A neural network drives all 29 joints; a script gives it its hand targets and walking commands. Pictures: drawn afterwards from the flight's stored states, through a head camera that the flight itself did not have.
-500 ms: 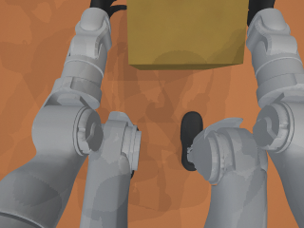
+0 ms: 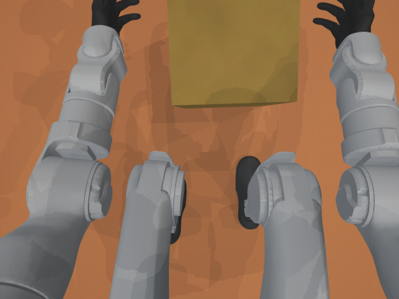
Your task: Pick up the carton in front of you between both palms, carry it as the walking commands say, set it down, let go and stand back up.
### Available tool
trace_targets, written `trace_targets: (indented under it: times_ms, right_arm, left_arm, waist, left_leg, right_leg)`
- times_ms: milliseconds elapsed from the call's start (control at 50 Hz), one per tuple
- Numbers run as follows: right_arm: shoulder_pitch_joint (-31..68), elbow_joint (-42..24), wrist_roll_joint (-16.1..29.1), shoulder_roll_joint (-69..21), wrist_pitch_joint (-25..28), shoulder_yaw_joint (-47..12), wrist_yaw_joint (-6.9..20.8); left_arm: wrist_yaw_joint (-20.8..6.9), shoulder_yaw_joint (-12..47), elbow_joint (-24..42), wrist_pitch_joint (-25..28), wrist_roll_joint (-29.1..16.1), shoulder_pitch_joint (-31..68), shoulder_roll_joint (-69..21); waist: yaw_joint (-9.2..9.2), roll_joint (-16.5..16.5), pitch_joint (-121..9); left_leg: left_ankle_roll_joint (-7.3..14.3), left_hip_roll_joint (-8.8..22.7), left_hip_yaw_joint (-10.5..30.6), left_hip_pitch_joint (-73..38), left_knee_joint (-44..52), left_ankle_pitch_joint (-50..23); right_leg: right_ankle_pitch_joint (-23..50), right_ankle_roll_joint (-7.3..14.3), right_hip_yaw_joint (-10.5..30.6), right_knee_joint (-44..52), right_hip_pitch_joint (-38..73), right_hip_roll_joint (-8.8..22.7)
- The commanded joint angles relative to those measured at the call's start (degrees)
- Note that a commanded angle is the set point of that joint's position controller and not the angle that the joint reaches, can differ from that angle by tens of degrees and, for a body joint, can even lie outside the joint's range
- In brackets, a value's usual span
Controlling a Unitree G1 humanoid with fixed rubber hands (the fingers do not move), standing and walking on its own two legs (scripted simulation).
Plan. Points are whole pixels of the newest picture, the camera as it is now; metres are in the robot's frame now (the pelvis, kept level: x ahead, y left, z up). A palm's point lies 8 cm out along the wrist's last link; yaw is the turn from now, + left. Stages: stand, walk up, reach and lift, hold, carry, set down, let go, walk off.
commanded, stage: set down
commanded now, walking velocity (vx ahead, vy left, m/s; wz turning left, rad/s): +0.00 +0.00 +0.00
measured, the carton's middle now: (227, 58) +0.51 -0.04 -0.27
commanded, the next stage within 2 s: let go in 0.80 s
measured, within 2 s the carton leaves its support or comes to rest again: neither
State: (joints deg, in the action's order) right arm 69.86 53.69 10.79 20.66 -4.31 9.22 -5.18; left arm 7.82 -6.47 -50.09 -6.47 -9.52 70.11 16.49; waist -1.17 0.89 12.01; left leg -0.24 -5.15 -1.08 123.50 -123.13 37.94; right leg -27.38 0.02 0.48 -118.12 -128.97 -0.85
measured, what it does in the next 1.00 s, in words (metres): rises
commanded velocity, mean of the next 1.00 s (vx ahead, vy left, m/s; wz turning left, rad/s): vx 0.00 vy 0.00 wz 0.00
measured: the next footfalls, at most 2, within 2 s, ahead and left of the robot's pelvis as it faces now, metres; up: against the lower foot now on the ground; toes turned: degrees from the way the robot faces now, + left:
none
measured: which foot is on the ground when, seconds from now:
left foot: down 0.00-1.00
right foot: down 0.00-1.00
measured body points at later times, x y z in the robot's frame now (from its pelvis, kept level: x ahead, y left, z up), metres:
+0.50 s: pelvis +0.02 -0.01 +0.13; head +0.33 -0.02 +0.45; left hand +0.54 +0.17 +0.02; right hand +0.53 -0.24 +0.01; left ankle +0.09 +0.11 -0.36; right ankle +0.13 -0.12 -0.36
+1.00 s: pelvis +0.06 -0.01 +0.26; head +0.33 -0.03 +0.62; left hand +0.52 +0.18 +0.15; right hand +0.50 -0.24 +0.14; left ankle +0.09 +0.11 -0.36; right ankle +0.13 -0.12 -0.36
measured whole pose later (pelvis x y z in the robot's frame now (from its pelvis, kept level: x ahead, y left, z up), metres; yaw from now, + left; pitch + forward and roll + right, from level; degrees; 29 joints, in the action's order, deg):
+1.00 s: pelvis +0.06 -0.01 +0.26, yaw -1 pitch +42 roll +2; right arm 45.5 42.9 -4.2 12.4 -6.4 14.8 0.3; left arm -0.4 -14.5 -44.2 -5.6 2.5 46.0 11.9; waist -0.6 0.3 -6.2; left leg -0.6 -3.5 1.8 81.9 -62.8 23.1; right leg -16.1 0.8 1.6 -60.2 -86.3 -1.6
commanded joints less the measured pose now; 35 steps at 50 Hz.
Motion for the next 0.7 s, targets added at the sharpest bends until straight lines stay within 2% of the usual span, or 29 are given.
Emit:
trace_targets:
  times_ms: [0,60,160,280,420,680]
  right_arm:
    - [11.0,-5.7,-2.0,6.1,-0.4,2.5,0.4]
    - [9.6,-4.1,-3.3,4.1,0.0,3.3,1.0]
    - [8.1,-4.6,-5.1,3.6,0.1,4.6,1.4]
    - [6.1,-9.8,-6.1,4.2,-1.2,5.4,1.7]
    - [3.9,-14.9,-6.0,3.3,-3.2,5.1,2.5]
    - [-2.1,-13.2,-9.3,0.1,-2.0,6.7,4.0]
  left_arm:
    - [-0.3,-3.8,4.7,0.1,2.4,10.6,5.8]
    - [-1.3,-5.1,2.9,0.7,3.6,9.2,4.5]
    - [-2.4,-5.6,3.2,1.2,4.1,8.3,4.2]
    - [-3.0,-5.6,7.6,0.3,3.9,7.0,5.1]
    - [-4.1,-6.6,11.2,-1.2,4.4,4.3,5.9]
    - [-6.9,-9.1,8.7,0.9,6.6,-1.9,4.1]
  waist:
    - [0.03,-2.4,-66.3]
    - [0.26,-2.3,-62.7]
    - [-0.15,-1.7,-65.9]
    - [-0.63,-1.3,-74.4]
    - [0.21,-2.0,-78.3]
    - [0.32,-2.0,-72.2]
  left_leg:
    - [-1.0,0.2,-1.7,-21.3,18.7,-13.1]
    - [-1.2,0.5,-1.6,-19.8,21.2,-13.2]
    - [-1.6,0.6,-1.8,-21.5,25.5,-14.6]
    - [-2.0,0.0,-2.4,-27.4,31.0,-17.2]
    - [-1.9,-0.3,-2.9,-32.6,38.1,-20.0]
    - [-2.2,0.4,-1.4,-41.1,53.4,-24.5]
  right_leg:
    - [13.2,-0.7,-2.7,10.2,44.7,-1.4]
    - [13.0,-0.8,-2.5,13.1,42.5,-1.3]
    - [14.6,-0.8,-2.4,17.7,45.6,-1.4]
    - [17.7,-0.9,-2.7,23.4,54.1,-1.9]
    - [21.1,-1.3,-2.3,30.6,63.4,-2.3]
    - [24.9,-1.4,-0.5,45.6,73.0,-1.9]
